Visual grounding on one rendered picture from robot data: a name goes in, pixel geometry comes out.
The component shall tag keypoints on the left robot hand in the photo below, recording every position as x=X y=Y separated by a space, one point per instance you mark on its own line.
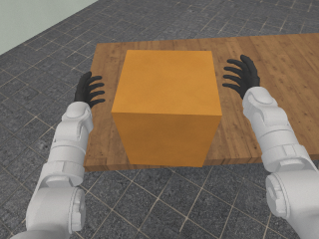
x=83 y=90

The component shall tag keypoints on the right robot upper arm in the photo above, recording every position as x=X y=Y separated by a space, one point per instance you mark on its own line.
x=294 y=196

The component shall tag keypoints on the left robot upper arm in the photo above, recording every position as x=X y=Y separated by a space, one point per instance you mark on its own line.
x=55 y=213

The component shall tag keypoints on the robot right forearm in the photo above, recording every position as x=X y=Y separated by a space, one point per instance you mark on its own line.
x=280 y=148

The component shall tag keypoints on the carton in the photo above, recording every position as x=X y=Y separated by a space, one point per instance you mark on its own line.
x=167 y=107

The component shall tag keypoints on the robot left forearm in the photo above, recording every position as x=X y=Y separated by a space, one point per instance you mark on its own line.
x=64 y=167

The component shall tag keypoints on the table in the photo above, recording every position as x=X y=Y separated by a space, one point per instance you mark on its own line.
x=288 y=68

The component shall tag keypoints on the right robot hand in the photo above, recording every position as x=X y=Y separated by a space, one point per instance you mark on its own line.
x=248 y=75

